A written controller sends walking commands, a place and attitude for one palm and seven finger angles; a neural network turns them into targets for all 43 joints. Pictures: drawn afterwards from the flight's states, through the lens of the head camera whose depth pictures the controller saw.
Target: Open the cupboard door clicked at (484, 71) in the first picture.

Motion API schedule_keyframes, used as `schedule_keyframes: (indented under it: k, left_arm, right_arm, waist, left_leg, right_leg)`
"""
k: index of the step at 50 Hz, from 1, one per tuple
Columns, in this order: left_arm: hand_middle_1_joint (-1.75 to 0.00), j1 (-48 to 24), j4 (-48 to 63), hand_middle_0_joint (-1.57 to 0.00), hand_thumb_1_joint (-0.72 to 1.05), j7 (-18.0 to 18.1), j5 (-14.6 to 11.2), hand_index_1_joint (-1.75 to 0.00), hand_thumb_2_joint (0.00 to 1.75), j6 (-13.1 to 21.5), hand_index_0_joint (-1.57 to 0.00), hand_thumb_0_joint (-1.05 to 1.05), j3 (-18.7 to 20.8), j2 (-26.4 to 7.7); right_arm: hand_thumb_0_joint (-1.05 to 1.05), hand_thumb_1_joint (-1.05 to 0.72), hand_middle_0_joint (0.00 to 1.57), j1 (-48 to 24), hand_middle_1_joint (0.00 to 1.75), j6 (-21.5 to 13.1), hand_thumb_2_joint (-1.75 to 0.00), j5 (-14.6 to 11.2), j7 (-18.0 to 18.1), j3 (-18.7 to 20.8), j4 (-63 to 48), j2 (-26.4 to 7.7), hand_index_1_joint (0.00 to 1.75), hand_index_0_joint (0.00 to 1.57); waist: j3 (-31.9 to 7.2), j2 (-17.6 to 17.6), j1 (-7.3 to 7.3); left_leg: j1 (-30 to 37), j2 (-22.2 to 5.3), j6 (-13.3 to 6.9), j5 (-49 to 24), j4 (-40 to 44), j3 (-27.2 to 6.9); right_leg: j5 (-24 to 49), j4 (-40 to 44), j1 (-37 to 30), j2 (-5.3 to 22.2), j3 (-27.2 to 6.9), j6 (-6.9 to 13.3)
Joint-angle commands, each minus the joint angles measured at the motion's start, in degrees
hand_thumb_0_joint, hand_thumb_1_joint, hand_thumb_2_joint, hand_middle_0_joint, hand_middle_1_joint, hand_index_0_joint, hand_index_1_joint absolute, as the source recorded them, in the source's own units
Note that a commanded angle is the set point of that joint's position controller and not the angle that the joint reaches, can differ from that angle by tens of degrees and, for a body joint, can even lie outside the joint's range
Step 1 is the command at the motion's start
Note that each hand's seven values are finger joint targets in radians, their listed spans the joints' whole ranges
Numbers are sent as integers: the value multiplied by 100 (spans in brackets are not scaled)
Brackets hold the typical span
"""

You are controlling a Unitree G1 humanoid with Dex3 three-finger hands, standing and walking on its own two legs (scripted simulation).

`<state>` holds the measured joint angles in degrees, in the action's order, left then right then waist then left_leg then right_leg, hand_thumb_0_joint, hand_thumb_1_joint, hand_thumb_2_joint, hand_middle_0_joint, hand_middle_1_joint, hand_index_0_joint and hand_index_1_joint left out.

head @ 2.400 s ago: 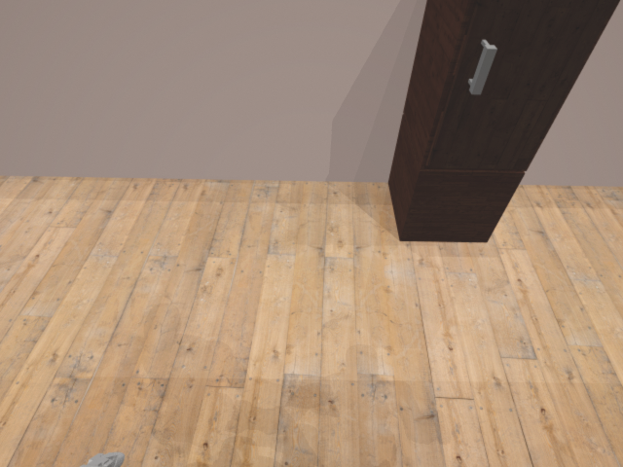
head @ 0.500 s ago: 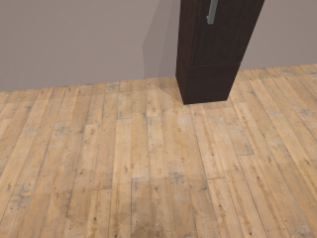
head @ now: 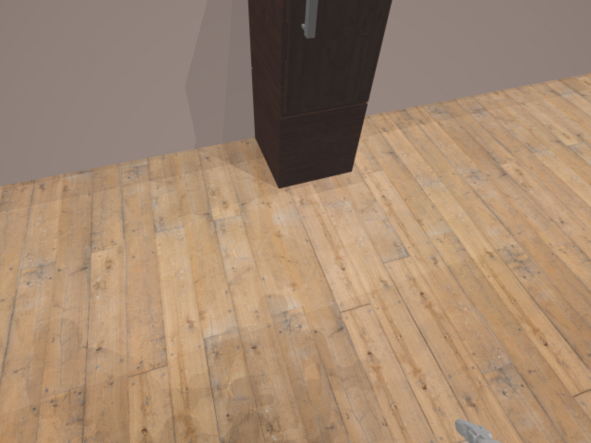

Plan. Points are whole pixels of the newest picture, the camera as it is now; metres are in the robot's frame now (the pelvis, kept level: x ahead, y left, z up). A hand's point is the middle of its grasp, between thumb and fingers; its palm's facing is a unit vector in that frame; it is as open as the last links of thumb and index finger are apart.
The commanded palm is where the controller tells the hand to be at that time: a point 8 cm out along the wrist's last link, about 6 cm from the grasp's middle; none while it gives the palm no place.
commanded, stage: walk to a spot facing it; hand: left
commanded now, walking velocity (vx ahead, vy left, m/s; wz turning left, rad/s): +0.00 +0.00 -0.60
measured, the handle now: (308, 11) +1.23 +0.08 +0.03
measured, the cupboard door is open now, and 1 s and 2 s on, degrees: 0 0 0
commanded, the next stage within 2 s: none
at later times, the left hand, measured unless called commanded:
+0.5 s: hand (202, 441) +0.14 +0.15 -0.15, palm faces -0.31 -0.92 -0.23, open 7.4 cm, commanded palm none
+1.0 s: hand (253, 328) +0.32 +0.10 -0.15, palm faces -0.57 -0.81 -0.15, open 7.4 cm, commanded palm none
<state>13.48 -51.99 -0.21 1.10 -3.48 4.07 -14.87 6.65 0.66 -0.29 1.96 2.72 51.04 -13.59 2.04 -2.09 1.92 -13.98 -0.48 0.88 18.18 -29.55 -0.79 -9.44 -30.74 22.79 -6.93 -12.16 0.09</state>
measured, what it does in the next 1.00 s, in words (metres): walks ahead, turning right: right foot, then left foot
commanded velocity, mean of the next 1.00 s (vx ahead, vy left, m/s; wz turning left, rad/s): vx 0.25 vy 0.00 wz -0.55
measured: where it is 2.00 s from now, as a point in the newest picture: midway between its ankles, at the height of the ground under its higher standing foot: (394, 382)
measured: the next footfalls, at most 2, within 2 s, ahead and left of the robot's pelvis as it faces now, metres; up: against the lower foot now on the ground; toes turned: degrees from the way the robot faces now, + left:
right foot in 0.38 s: -0.01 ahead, -0.15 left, +0.00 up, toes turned -21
left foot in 0.72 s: +0.20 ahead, +0.06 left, +0.00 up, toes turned -20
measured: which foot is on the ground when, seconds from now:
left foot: down 0.00-0.36, up 0.38-0.70, down 0.72-1.00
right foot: down 0.00-0.00, up 0.02-0.36, down 0.38-0.72, up 0.74-1.00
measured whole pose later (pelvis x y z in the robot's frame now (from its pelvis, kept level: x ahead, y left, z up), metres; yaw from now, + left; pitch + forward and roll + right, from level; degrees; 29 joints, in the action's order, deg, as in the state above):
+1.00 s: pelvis +0.14 -0.01 +0.02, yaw -38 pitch -1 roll -2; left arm 12.1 -55.0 -2.7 2.2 -2.0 5.8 -13.5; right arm 23.9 -3.9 0.9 1.3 1.5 59.5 -7.1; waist 0.7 -2.2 -0.8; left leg -4.6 -5.6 -1.4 14.9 -20.6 17.2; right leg -8.3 -67.7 35.1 4.4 1.6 -1.9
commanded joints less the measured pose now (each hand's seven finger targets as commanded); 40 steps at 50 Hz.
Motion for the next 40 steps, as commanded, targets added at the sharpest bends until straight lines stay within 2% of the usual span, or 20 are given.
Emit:
schedule_keyframes:
  k: [1,3,5,8,12,16,17,18,19,20,22,25,30,32,34,35,36,37,39,40]
  left_arm:
    - [-30,-377,671,-20,90,-53,73,-30,90,72,-20,0,284,-732]
    - [-30,-140,502,-20,90,-153,78,-30,90,37,-20,0,339,-701]
    - [-30,-84,495,-20,90,-206,51,-30,90,9,-20,0,256,-544]
    - [-30,-554,660,-20,90,-229,19,-30,90,11,-20,0,173,-397]
    - [-30,-819,737,-20,90,-239,9,-30,90,56,-20,0,110,-309]
    - [-30,-389,582,-20,90,-276,34,-30,90,154,-20,0,132,-377]
    - [-30,74,409,-20,90,-247,47,-30,90,231,-20,0,186,-601]
    - [-30,667,231,-20,90,-156,88,-30,90,328,-20,0,336,-1364]
    - [-30,1123,157,-20,90,-62,-41,-30,90,297,-20,0,372,-1641]
    - [-30,1017,164,-20,90,23,-37,-30,90,309,-20,0,384,-1518]
    - [-30,337,305,-20,90,31,18,-30,90,360,-20,0,278,-1232]
    - [-30,-81,334,-20,90,4,51,-30,90,463,-20,0,200,-1058]
    - [-30,50,189,-20,90,-46,56,-30,90,492,-20,0,213,-1115]
    - [-30,-97,218,-20,90,-48,50,-30,90,472,-20,0,239,-1084]
    - [-30,-246,240,-20,90,-71,19,-30,90,429,-20,0,205,-862]
    - [-30,-252,305,-20,90,-105,7,-30,90,408,-20,0,139,-474]
    - [-30,-194,480,-20,90,-156,-35,-30,90,391,-20,0,70,-65]
    - [-30,-416,524,-20,90,-147,22,-30,90,395,-20,0,124,-283]
    - [-30,-538,331,-20,90,-272,79,-30,90,397,-20,0,215,-357]
    - [-30,-266,191,-20,90,-311,98,-30,90,371,-20,0,195,-267]
  right_arm:
    - [0,-90,20,287,30,-105,-90,125,54,255,-453,-1246,30,20]
    - [0,-90,20,-235,30,-132,-90,165,54,148,-601,-891,30,20]
    - [0,-90,20,-166,30,-154,-90,160,40,142,-590,-830,30,20]
    - [0,-90,20,499,30,-142,-90,177,18,218,-372,-923,30,20]
    - [0,-90,20,811,30,-113,-90,188,-29,307,-210,-1120,30,20]
    - [0,-90,20,772,30,-87,-90,202,-95,328,-143,-1192,30,20]
    - [0,-90,20,796,30,-84,-90,172,-124,281,-148,-1071,30,20]
    - [0,-90,20,727,30,-69,-90,100,-184,149,-360,-624,30,20]
    - [0,-90,20,-104,30,-54,-90,153,-185,89,-750,-651,30,20]
    - [0,-90,20,-307,30,-51,-90,133,-189,106,-820,-751,30,20]
    - [0,-90,20,-312,30,-86,-90,185,-260,170,-675,-797,30,20]
    - [0,-90,20,298,30,-90,-90,188,-314,180,-375,-581,30,20]
    - [0,-90,20,389,30,-193,-90,144,-331,174,-446,-474,30,20]
    - [0,-90,20,674,30,-270,-90,127,-297,170,-390,-463,30,20]
    - [0,-90,20,1458,30,-351,-90,119,-197,203,-104,-629,30,20]
    - [0,-90,20,2136,30,-396,-90,159,-121,303,80,-1063,30,20]
    - [0,-90,20,2618,30,-402,-90,260,-88,386,163,-1625,30,20]
    - [0,-90,20,2325,30,-386,-90,236,-63,318,186,-1480,30,20]
    - [0,-90,20,1568,30,-442,-90,201,-68,149,57,-879,30,20]
    - [0,-90,20,1285,30,-488,-90,179,-55,97,55,-672,30,20]
  waist:
    - [-118,1483,-271]
    - [145,999,59]
    - [54,996,46]
    - [-6,1103,-294]
    - [-114,1346,-457]
    - [-372,1145,-223]
    - [-565,547,22]
    - [-776,-1481,315]
    - [-469,-1610,687]
    - [-362,-1012,592]
    - [213,-892,273]
    - [78,-596,-136]
    - [135,-765,-139]
    - [48,-786,-275]
    - [-124,-210,-636]
    - [-454,1077,-925]
    - [-450,2508,-985]
    - [-187,2269,-873]
    - [616,1015,-479]
    - [561,957,-270]
  left_leg:
    - [241,-2619,-1043,-173,1829,-2145]
    - [-267,-1879,-948,-804,1535,-936]
    - [114,-1528,-846,-1507,1240,-240]
    - [769,-1648,-943,-2214,1002,-19]
    - [945,-1863,-886,-2905,709,283]
    - [347,-1920,-486,-862,106,587]
    - [-385,-1698,-171,-268,-867,923]
    - [-2133,-952,242,1475,-2605,1501]
    - [-3015,-634,282,2159,-3465,720]
    - [-3057,-789,233,1616,-3739,304]
    - [-2777,-883,247,971,-3566,199]
    - [-1781,-735,335,311,-2757,468]
    - [-1087,-439,325,145,-1528,647]
    - [-413,-356,286,36,-891,680]
    - [1021,-294,299,-168,104,796]
    - [1853,-1133,105,975,835,-272]
    - [2057,-2755,-405,2529,1895,-2309]
    - [1349,-3101,-579,3338,2449,-2989]
    - [269,-2551,-470,2618,2450,-1809]
    - [200,-2302,-320,1892,2322,-1118]
  right_leg:
    - [-1956,-3019,1397,423,529,-347]
    - [-1398,-4018,1100,589,713,-422]
    - [-1272,-3835,1181,684,980,-450]
    - [-1452,-2870,1090,835,1269,-470]
    - [-1537,-1607,413,847,1613,-386]
    - [-1160,-129,-963,647,1951,-163]
    - [-847,612,-2079,798,1719,15]
    - [-1282,1369,-3332,2361,-541,637]
    - [-885,1759,-2942,3087,-1857,1151]
    - [-1926,1874,-2563,2981,-1932,1345]
    - [-2754,1992,-1492,2579,-1477,1203]
    - [-1693,1826,-893,2019,-424,954]
    - [-1754,1771,-594,1850,-475,930]
    - [-1666,1474,-377,1734,-489,857]
    - [-1719,666,273,1282,-175,592]
    - [-1852,-787,891,733,299,337]
    - [-2635,-2678,1901,160,1245,26]
    - [-2202,-3525,2060,650,817,58]
    - [-1170,-4043,1877,1061,965,51]
    - [-813,-4039,1681,1126,1063,-1]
